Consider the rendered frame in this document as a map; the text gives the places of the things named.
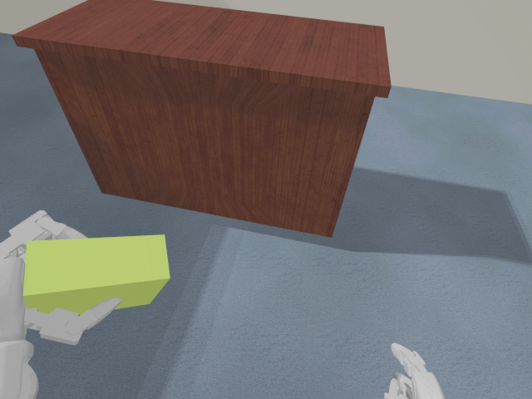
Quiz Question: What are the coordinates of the table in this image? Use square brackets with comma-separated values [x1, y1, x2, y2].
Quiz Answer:
[12, 0, 392, 238]

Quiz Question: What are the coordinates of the left robot hand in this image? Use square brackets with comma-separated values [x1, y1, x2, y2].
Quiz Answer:
[0, 210, 122, 346]

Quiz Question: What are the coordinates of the right robot hand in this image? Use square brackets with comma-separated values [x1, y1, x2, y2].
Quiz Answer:
[384, 343, 445, 399]

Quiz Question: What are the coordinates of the sponge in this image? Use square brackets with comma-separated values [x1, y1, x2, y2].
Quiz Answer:
[23, 234, 170, 315]

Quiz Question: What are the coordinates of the robot left forearm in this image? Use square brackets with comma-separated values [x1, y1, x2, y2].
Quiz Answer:
[0, 340, 38, 399]

